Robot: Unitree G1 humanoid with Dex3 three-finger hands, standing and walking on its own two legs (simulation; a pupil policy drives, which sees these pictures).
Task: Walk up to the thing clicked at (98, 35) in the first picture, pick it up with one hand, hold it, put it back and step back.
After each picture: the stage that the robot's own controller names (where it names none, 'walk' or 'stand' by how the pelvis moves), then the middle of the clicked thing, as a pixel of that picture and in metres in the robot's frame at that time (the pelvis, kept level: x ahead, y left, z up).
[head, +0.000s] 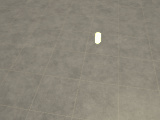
stand; (97, 38) +1.46 -0.13 -0.72
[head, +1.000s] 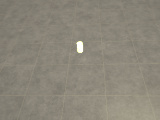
walk; (80, 47) +1.32 +0.18 -0.70
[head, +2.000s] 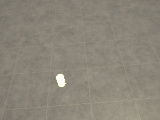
walk; (60, 80) +0.79 +0.30 -0.71
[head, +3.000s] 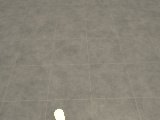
walk; (59, 116) +0.46 +0.21 -0.69
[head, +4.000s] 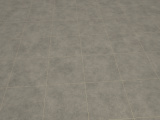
stand; out of the picture +0.33 +0.22 -0.72
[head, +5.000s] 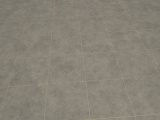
stand; out of the picture +0.33 +0.22 -0.72
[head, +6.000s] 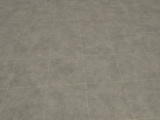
stand; out of the picture +0.32 +0.22 -0.73
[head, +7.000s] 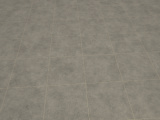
stand; out of the picture +0.32 +0.22 -0.73
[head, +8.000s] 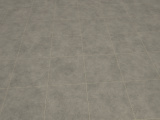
stand; out of the picture +0.31 +0.21 -0.73
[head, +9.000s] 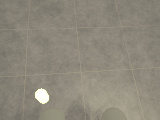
go down; (42, 96) +0.38 +0.22 -0.51
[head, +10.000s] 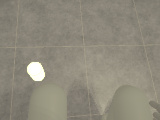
go down; (36, 72) +0.41 +0.23 -0.32
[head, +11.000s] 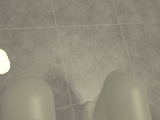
close in; out of the picture +0.39 +0.26 -0.24
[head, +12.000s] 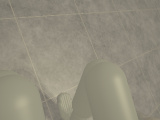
close; out of the picture +0.39 +0.28 -0.22
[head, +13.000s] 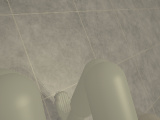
lift; out of the picture +0.39 +0.28 -0.22
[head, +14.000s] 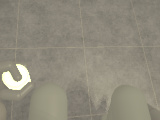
lift; (18, 81) +0.31 +0.24 -0.07
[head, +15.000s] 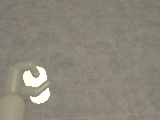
hold; (37, 85) +0.33 +0.17 +0.05
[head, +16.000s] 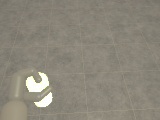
hold; (40, 90) +0.33 +0.17 +0.00
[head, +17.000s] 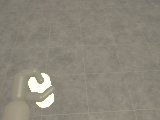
hold; (42, 90) +0.33 +0.17 +0.00
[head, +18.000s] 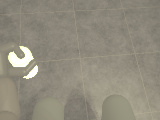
crouch; (24, 63) +0.41 +0.21 -0.08
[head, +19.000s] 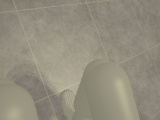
lower; out of the picture +0.42 +0.28 -0.22
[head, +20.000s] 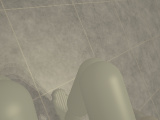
lower; out of the picture +0.42 +0.30 -0.22
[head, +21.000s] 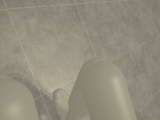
lower; out of the picture +0.42 +0.30 -0.22
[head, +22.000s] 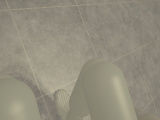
lower; out of the picture +0.41 +0.29 -0.22
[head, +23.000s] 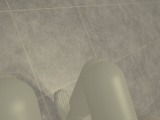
loosen; out of the picture +0.41 +0.29 -0.22
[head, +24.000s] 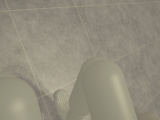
withdraw; out of the picture +0.40 +0.27 -0.22
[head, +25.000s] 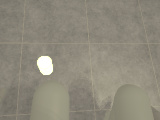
walk; (45, 66) +0.44 +0.21 -0.33
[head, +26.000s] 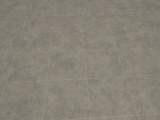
stand; out of the picture +0.36 +0.18 -0.66
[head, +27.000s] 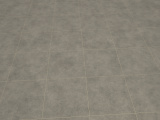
stand; out of the picture +0.37 +0.20 -0.67
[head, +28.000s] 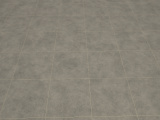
stand; out of the picture +0.37 +0.19 -0.70
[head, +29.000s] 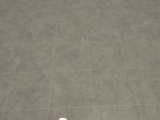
walk; out of the picture +0.40 +0.18 -0.71
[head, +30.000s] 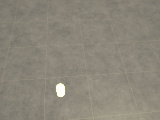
walk; (60, 90) +0.60 +0.17 -0.70
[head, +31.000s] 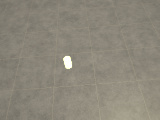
walk; (67, 62) +0.92 +0.25 -0.70
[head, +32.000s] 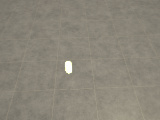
stand; (68, 67) +1.01 +0.19 -0.71
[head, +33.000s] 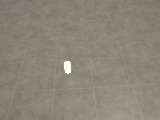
stand; (67, 67) +1.02 +0.20 -0.72
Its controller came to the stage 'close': yes
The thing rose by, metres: 0.71
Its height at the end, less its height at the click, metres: +0.00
